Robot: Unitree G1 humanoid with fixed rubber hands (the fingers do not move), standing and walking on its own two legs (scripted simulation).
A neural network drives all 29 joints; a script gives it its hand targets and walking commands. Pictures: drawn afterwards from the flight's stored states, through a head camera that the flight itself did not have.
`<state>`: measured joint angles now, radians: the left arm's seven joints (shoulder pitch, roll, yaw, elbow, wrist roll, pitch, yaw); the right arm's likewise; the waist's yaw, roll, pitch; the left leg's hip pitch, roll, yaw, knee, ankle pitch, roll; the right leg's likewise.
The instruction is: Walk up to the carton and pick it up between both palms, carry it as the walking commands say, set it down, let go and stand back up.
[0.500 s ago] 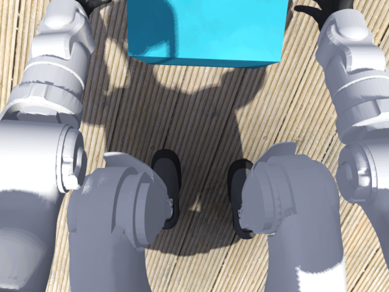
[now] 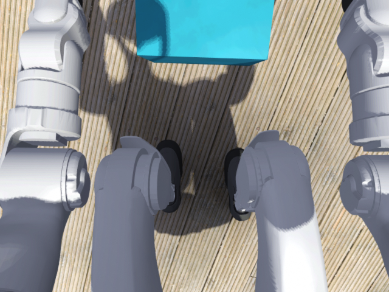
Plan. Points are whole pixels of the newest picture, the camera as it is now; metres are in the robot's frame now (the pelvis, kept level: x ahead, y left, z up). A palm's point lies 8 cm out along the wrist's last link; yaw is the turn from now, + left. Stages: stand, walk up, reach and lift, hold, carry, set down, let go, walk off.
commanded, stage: set down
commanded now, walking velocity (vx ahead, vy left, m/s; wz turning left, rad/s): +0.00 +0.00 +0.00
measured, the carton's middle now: (204, 2) +0.57 -0.01 -0.32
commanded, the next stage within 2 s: let go in 1.04 s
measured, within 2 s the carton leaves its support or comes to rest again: neither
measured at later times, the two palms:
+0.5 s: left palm out of the picture +0.55 +0.21 -0.01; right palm out of the picture +0.53 -0.21 -0.01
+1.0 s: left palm out of the picture +0.56 +0.20 +0.13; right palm out of the picture +0.53 -0.22 +0.13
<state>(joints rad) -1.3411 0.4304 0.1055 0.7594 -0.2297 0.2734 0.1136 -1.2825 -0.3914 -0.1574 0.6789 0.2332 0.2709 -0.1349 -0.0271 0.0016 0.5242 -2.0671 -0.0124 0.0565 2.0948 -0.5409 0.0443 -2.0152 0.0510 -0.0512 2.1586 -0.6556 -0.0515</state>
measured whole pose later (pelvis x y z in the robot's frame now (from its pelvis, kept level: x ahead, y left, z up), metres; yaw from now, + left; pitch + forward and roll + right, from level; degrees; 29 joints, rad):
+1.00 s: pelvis +0.00 +0.01 +0.24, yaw +0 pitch +26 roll -1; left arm -1.32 0.43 0.16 0.68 -0.15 0.41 0.07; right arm -1.26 -0.43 -0.22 0.66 0.19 0.38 -0.03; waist -0.03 0.02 0.52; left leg -1.33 -0.04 0.01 1.18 -0.30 0.04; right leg -1.28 0.06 0.00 1.21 -0.37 -0.01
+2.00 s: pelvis +0.12 +0.01 +0.37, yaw -1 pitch +2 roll +1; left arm 0.20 0.17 0.05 0.43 0.03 0.07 -0.05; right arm 0.18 -0.18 -0.05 0.46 -0.02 0.06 0.06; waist -0.01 -0.01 0.09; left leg -0.28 -0.06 0.01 0.50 -0.24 0.04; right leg -0.26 0.04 0.06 0.54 -0.31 -0.02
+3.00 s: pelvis +0.12 +0.02 +0.37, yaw +0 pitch -3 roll -1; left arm 0.33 0.31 0.04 0.88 0.04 -0.02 0.00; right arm 0.28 -0.32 -0.04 0.88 -0.04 -0.03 0.00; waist 0.00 0.00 -0.13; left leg -0.18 -0.06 -0.01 0.48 -0.25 0.06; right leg -0.12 0.03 0.04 0.46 -0.29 -0.01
